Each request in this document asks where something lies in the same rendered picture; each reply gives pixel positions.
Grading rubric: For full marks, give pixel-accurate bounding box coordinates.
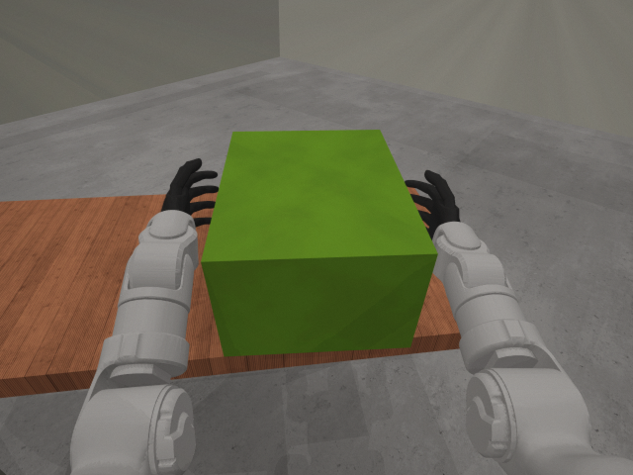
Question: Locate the carton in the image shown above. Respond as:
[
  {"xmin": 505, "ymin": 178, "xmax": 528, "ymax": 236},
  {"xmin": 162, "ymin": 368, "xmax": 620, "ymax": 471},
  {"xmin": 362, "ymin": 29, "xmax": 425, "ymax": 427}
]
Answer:
[{"xmin": 201, "ymin": 130, "xmax": 438, "ymax": 357}]

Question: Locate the right robot forearm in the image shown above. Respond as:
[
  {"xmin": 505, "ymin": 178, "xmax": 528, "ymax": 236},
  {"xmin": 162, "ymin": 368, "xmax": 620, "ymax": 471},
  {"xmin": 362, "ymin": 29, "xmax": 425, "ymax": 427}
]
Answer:
[{"xmin": 432, "ymin": 222, "xmax": 591, "ymax": 444}]

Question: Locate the left robot upper arm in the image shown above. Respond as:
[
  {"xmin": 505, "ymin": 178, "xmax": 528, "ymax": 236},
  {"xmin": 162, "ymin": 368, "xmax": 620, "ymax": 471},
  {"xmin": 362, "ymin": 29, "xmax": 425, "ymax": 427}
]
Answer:
[{"xmin": 70, "ymin": 384, "xmax": 196, "ymax": 475}]

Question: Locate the table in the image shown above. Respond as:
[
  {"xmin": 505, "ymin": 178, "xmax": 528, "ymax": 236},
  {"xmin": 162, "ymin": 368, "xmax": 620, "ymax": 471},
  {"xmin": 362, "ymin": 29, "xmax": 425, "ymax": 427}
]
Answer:
[{"xmin": 0, "ymin": 187, "xmax": 461, "ymax": 475}]

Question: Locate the right robot upper arm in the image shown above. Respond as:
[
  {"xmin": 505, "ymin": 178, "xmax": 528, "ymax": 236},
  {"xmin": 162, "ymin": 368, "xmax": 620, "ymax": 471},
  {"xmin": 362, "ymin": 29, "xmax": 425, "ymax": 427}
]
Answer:
[{"xmin": 466, "ymin": 368, "xmax": 633, "ymax": 475}]

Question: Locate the left robot forearm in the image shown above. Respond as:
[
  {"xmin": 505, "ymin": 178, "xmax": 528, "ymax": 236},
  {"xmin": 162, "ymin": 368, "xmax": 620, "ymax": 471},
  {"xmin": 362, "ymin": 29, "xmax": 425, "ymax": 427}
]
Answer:
[{"xmin": 70, "ymin": 210, "xmax": 199, "ymax": 471}]

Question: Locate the robot right hand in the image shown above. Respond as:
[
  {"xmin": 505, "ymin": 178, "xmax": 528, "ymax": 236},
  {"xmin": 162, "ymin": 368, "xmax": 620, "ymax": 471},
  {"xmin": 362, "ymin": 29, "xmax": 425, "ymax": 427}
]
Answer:
[{"xmin": 405, "ymin": 170, "xmax": 460, "ymax": 240}]

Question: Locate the robot left hand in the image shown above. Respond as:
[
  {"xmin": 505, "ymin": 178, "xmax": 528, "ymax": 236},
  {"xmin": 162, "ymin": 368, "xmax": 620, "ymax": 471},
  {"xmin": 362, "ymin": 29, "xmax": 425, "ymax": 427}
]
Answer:
[{"xmin": 161, "ymin": 158, "xmax": 219, "ymax": 227}]

